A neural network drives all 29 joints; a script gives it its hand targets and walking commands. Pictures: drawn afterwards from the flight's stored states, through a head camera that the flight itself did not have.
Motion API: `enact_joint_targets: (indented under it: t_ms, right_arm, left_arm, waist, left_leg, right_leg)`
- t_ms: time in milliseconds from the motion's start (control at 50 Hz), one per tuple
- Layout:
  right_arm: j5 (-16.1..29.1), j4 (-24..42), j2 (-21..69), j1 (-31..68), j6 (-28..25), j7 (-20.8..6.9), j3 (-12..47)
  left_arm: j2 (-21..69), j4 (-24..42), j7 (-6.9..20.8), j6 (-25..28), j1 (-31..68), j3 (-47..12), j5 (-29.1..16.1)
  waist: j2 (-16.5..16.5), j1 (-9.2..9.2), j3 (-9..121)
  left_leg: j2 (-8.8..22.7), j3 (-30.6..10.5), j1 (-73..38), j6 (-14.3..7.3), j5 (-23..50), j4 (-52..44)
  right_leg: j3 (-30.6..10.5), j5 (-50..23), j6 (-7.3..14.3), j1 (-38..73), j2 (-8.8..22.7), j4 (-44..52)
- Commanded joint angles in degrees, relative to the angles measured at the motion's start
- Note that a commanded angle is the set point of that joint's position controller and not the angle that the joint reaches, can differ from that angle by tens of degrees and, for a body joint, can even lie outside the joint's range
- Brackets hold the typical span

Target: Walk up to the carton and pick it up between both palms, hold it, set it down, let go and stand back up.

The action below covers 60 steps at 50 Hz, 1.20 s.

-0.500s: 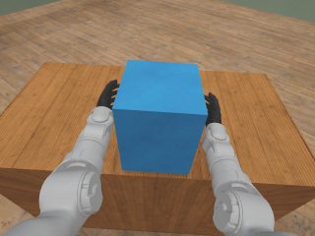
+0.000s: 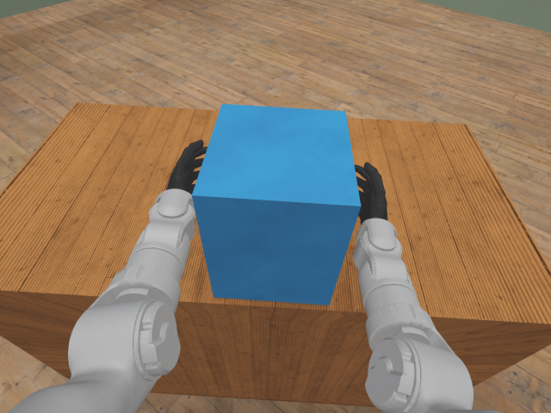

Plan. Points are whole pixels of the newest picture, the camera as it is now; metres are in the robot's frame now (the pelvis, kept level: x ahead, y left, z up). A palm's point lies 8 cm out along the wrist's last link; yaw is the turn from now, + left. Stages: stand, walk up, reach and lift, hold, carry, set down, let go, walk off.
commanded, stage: set down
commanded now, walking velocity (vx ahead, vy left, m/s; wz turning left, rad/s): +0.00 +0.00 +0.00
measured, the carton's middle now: (277, 207) +0.43 -0.02 +0.06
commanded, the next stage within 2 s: none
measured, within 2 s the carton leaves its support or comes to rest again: neither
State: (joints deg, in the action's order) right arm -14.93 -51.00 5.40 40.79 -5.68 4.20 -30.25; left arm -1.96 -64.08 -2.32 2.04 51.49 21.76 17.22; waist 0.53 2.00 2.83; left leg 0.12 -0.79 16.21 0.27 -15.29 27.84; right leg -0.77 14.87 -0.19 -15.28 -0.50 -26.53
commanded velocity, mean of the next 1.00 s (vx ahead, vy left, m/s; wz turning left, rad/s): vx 0.00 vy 0.00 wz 0.00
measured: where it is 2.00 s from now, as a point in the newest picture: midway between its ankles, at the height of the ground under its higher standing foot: outside the picture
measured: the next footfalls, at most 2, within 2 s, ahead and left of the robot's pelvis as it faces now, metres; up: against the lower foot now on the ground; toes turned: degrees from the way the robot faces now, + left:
none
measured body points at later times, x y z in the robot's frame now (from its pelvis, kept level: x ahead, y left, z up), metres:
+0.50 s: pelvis +0.00 +0.00 +0.00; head +0.02 +0.00 +0.45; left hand +0.44 +0.13 +0.10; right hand +0.40 -0.17 +0.08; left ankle -0.01 +0.12 -0.74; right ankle -0.02 -0.12 -0.74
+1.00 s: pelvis +0.01 +0.00 +0.00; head +0.06 +0.00 +0.44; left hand +0.45 +0.15 +0.06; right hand +0.42 -0.17 +0.05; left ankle -0.01 +0.12 -0.74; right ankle -0.02 -0.12 -0.74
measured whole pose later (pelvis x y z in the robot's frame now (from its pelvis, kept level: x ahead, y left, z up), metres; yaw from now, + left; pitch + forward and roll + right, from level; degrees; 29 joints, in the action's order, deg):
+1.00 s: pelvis +0.01 +0.00 +0.00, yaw +0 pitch +12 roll +0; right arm -9.2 -64.2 -2.5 44.0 -13.5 5.2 -18.9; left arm -5.5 -67.9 -5.7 6.4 50.9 15.6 0.5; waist 0.5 2.0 6.0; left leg 0.1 -0.8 25.2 0.3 -14.4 27.8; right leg -0.8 13.9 -0.2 -24.3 -0.5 -26.5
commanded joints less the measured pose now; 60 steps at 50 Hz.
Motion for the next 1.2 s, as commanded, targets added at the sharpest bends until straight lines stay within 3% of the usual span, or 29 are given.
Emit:
enact_joint_targets:
  t_ms: [0,20,60,140,200,240,260,280,340,360,420,460,520,620,640,660,740,820,840,860,900,920,940,960,1000,1060,1080,1160,1180]
  right_arm:
    - [-10.09,5.56,24.16,40.17,-3.61,-10.24,9.48]
    - [-10.77,6.02,24.37,40.86,-3.06,-10.24,8.78]
    - [-11.04,8.39,23.36,40.46,-3.86,-10.18,8.34]
    - [-11.17,6.82,22.04,38.91,-2.84,-10.40,7.24]
    - [-11.29,7.06,22.76,38.00,-3.02,-10.24,7.08]
    - [-11.50,4.69,19.42,35.27,-2.74,-10.12,5.78]
    - [-11.10,5.82,14.57,35.84,-2.56,-9.99,5.56]
    - [-11.99,7.09,17.66,35.84,-2.67,-9.53,5.90]
    - [-13.22,7.39,18.97,36.09,-2.30,-9.46,4.55]
    - [-12.62,7.72,17.15,35.38,-2.50,-9.57,5.16]
    - [-12.41,6.35,15.90,34.04,-2.62,-9.25,4.62]
    - [-12.78,5.08,17.31,33.18,-1.69,-9.41,4.08]
    - [-12.05,7.64,14.86,33.79,-2.09,-8.79,4.89]
    - [-6.93,4.41,-2.46,30.48,-2.64,-5.24,4.61]
    - [-5.10,3.99,-7.79,30.31,-2.85,-3.82,4.34]
    - [-2.69,2.64,-7.53,31.24,-3.20,-2.57,5.87]
    - [4.02,0.95,-9.70,36.39,-5.05,-0.23,10.05]
    - [9.89,-1.08,-11.04,36.19,-5.86,1.40,14.87]
    - [11.01,-3.28,-12.22,35.57,-6.45,1.51,16.11]
    - [12.60,-1.46,-12.24,37.25,-7.27,1.54,17.78]
    - [14.77,-2.58,-12.76,34.49,-8.72,2.26,20.32]
    - [15.59,-2.89,-13.94,27.27,-10.78,2.48,21.25]
    - [14.99,-6.79,-14.92,31.00,-10.71,2.59,20.01]
    - [16.81,-5.01,-15.21,25.93,-12.37,2.67,23.23]
    - [17.56,-5.21,-16.39,27.71,-13.81,3.00,22.02]
    - [18.94,-5.89,-17.93,21.03,-15.62,2.59,23.33]
    - [17.77,-8.42,-18.05,21.86,-15.78,2.65,22.65]
    - [18.79,-4.12,-19.78,19.22,-17.36,2.16,21.80]
    - [19.70,-3.19,-19.24,22.43,-16.16,2.10,23.31]
  left_arm:
    - [26.08,1.82,7.32,3.20,30.85,-1.65,1.18]
    - [24.68,-0.35,7.68,2.17,30.35,0.42,2.66]
    - [25.70,1.69,7.35,2.97,30.26,-1.46,1.20]
    - [24.51,-0.62,8.07,1.74,29.44,1.44,3.44]
    - [24.99,0.41,8.12,2.08,28.55,0.27,2.69]
    - [20.58,0.13,7.59,2.49,29.59,0.78,2.72]
    - [15.56,-1.32,6.99,2.43,28.63,3.83,3.44]
    - [19.57,-0.43,7.28,2.29,27.41,1.41,3.15]
    - [21.11,1.10,7.38,2.26,29.54,2.02,3.18]
    - [17.97,0.84,6.94,2.72,28.27,3.52,3.17]
    - [18.25,3.18,6.82,2.98,28.47,1.46,2.81]
    - [18.57,1.21,6.72,2.48,27.27,4.44,4.66]
    - [15.80,2.12,6.23,2.69,28.90,4.41,4.10]
    - [0.14,2.98,2.37,3.63,26.68,2.80,0.14]
    - [-6.23,1.52,0.95,3.76,26.83,3.61,-0.57]
    - [-4.80,3.50,-0.19,4.08,28.20,-0.42,-2.90]
    - [-8.83,4.89,-4.29,5.29,33.76,-7.55,-9.35]
    - [-13.15,0.83,-4.07,6.64,32.05,-9.28,-13.44]
    - [-12.25,0.61,-3.85,7.33,31.31,-11.11,-15.01]
    - [-13.09,1.54,-4.14,8.06,32.06,-11.50,-15.27]
    - [-12.27,0.61,-3.73,8.69,28.59,-13.81,-17.00]
    - [-10.75,5.96,-3.91,9.29,23.54,-16.21,-17.09]
    - [-11.28,1.61,-3.62,9.17,27.81,-15.98,-17.01]
    - [-8.97,7.03,-3.60,9.29,21.02,-18.11,-17.82]
    - [-9.47,5.79,-3.57,9.09,24.10,-17.75,-17.79]
    - [-8.46,10.00,-3.57,8.23,15.57,-16.91,-17.31]
    - [-9.30,8.66,-3.61,7.56,17.41,-16.92,-17.79]
    - [-7.20,17.93,-3.44,7.97,13.06,-19.25,-18.93]
    - [-9.35,15.56,-3.36,7.69,15.47,-18.20,-18.97]
  waist:
    - [-2.62,1.02,24.35]
    - [-4.38,0.11,23.19]
    - [-3.03,1.93,25.31]
    - [-2.29,1.30,20.12]
    - [-2.61,2.04,20.78]
    - [-1.51,2.10,22.65]
    - [-2.82,0.66,20.99]
    - [-1.87,2.60,19.49]
    - [-3.14,3.39,18.82]
    - [-3.81,1.55,19.96]
    - [-1.61,3.24,20.54]
    - [-2.33,2.08,15.66]
    - [-4.63,1.79,19.12]
    - [-1.76,3.25,20.17]
    - [-2.40,2.04,21.52]
    - [-1.60,3.59,21.50]
    - [0.50,2.78,32.86]
    - [-0.60,0.81,40.55]
    - [-0.22,1.89,40.68]
    - [-0.56,0.43,46.12]
    - [0.70,0.44,45.70]
    - [2.11,1.84,51.37]
    - [2.86,2.20,47.54]
    - [3.63,1.71,49.65]
    - [4.52,1.67,51.09]
    - [5.31,0.64,47.25]
    - [5.98,0.04,45.77]
    - [5.38,2.04,47.03]
    - [4.53,0.03,44.37]
  left_leg:
    - [0.04,5.46,-7.03,1.94,19.08,-7.24]
    - [0.32,5.92,-6.32,1.31,16.54,-7.49]
    - [0.34,5.58,-6.90,1.78,17.52,-7.71]
    - [0.35,5.57,-7.28,1.45,14.59,-8.82]
    - [0.01,5.33,-6.81,1.43,16.78,-7.99]
    - [0.14,5.56,-7.78,1.75,16.89,-8.27]
    - [0.22,5.79,-8.38,1.34,16.05,-8.78]
    - [-0.27,5.65,-7.46,1.50,16.93,-7.87]
    - [-0.18,5.22,-7.35,1.13,14.63,-8.74]
    - [-0.05,5.33,-8.52,1.07,17.26,-8.18]
    - [-0.36,5.60,-8.26,1.37,17.83,-7.65]
    - [-0.06,5.28,-8.25,1.26,16.49,-8.50]
    - [-0.16,5.45,-8.17,0.59,17.93,-7.62]
    - [-0.40,4.94,-7.04,1.23,16.33,-7.25]
    - [0.20,4.61,-6.47,1.33,18.40,-6.43]
    - [0.35,3.83,-6.75,1.55,20.02,-5.45]
    - [1.16,2.29,-6.13,2.37,23.09,-1.52]
    - [-0.75,4.79,0.71,2.12,24.92,1.20]
    - [-0.54,4.84,0.71,2.36,27.17,1.95]
    - [-0.25,4.58,0.31,2.63,29.45,3.16]
    - [-0.50,5.35,-0.07,3.33,36.26,5.51]
    - [0.15,3.93,-3.54,4.27,43.31,6.36]
    - [0.27,4.66,-2.08,4.47,40.77,6.55]
    - [0.88,3.67,-6.49,5.32,49.05,8.08]
    - [0.88,2.92,-9.50,5.68,50.37,9.26]
    - [2.05,1.53,-17.01,5.82,57.95,9.01]
    - [2.99,0.91,-19.23,6.29,59.70,9.34]
    - [2.99,0.02,-21.49,7.05,63.10,9.00]
    - [2.46,1.50,-19.59,6.28,59.01,8.67]
  right_leg:
    - [6.09,-29.42,-3.82,10.65,-0.19,4.01]
    - [5.79,-27.87,-4.29,10.67,0.06,4.32]
    - [6.41,-27.72,-3.57,11.01,-0.41,4.07]
    - [6.45,-22.71,-3.80,9.70,-0.18,5.52]
    - [6.23,-26.36,-3.95,9.98,-0.18,4.81]
    - [6.19,-23.95,-3.65,7.65,-0.39,5.67]
    - [6.31,-22.40,-3.56,8.19,-0.42,5.86]
    - [5.74,-25.10,-3.72,7.99,-0.42,5.28]
    - [6.05,-21.82,-3.85,6.99,-0.22,6.03]
    - [5.71,-23.84,-3.76,7.73,-0.45,5.63]
    - [5.40,-26.13,-4.01,6.90,-0.29,4.99]
    - [5.95,-21.26,-3.57,7.34,-0.52,6.03]
    - [5.24,-25.49,-4.34,7.56,-0.58,5.26]
    - [4.87,-24.71,-3.67,7.13,-0.90,4.72]
    - [4.45,-26.33,-3.41,6.19,-0.80,4.55]
    - [4.73,-27.19,-3.47,3.66,-0.99,4.60]
    - [4.42,-25.70,-2.13,-0.35,-1.61,3.84]
    - [1.60,-41.06,-3.01,6.90,-0.83,-0.30]
    - [1.99,-42.47,-3.17,7.66,-0.89,-1.58]
    - [2.07,-45.77,-3.09,8.04,-1.00,-2.54]
    - [1.93,-51.69,-3.24,8.00,-1.30,-4.30]
    - [2.40,-57.31,-2.88,10.11,-1.88,-5.39]
    - [2.85,-51.16,-2.95,5.10,-1.91,-4.69]
    - [3.76,-55.66,-2.52,5.23,-2.68,-5.94]
    - [3.64,-51.90,-2.12,1.93,-2.71,-4.08]
    - [4.11,-52.47,-2.49,-2.67,-2.69,-2.52]
    - [4.50,-46.93,-1.47,-6.98,-2.49,-0.21]
    - [5.07,-48.57,-0.89,-4.48,-2.99,1.39]
    - [4.11,-45.60,-1.30,-6.38,-2.26,1.98]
